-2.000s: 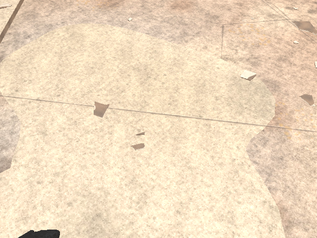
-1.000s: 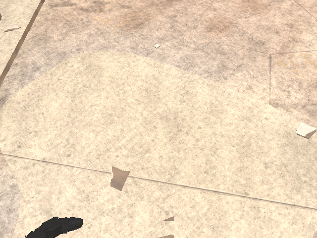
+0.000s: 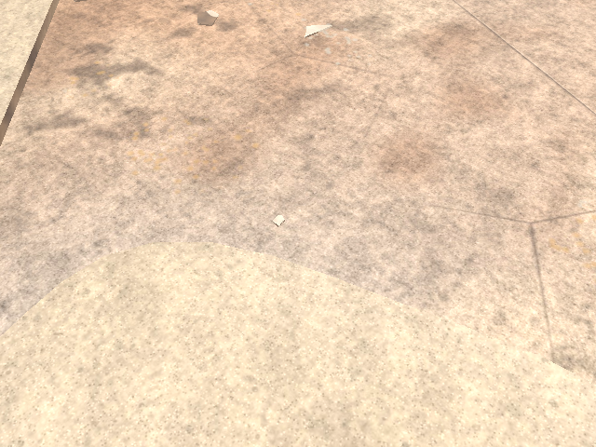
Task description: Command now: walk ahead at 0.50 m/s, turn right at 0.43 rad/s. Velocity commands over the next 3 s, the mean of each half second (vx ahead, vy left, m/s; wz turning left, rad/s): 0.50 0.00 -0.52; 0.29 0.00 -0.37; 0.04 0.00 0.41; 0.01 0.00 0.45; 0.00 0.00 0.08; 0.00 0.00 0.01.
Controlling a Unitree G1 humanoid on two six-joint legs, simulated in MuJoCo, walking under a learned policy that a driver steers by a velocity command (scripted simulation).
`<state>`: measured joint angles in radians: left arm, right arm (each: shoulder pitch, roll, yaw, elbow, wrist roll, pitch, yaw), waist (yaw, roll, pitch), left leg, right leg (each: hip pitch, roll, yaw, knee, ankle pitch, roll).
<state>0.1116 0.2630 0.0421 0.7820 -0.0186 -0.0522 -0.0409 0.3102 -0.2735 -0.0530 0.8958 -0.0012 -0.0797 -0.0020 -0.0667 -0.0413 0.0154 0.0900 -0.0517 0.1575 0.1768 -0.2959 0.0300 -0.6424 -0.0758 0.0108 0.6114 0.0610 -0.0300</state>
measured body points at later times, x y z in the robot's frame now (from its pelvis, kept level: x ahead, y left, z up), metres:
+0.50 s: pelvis +0.29 -0.04 +0.00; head +0.32 -0.06 +0.45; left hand +0.41 +0.24 -0.10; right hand +0.45 -0.33 -0.08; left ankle +0.51 +0.07 -0.70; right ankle +0.19 -0.11 -0.74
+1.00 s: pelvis +0.49 -0.09 +0.00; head +0.53 -0.11 +0.45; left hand +0.80 +0.03 -0.08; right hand +0.41 -0.36 -0.13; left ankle +0.51 +0.05 -0.74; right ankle +0.51 -0.23 -0.74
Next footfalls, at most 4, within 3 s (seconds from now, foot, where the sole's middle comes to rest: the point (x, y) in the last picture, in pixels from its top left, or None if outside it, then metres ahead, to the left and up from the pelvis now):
0.10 right None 0.23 -0.12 -0.77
0.58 left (279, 421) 0.54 0.03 -0.77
0.98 right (405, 410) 0.55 -0.25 -0.77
1.34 left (288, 398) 0.60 0.01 -0.77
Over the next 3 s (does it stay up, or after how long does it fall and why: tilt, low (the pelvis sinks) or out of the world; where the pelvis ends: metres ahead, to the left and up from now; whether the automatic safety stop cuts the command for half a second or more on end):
stays up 0.53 -0.07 0.00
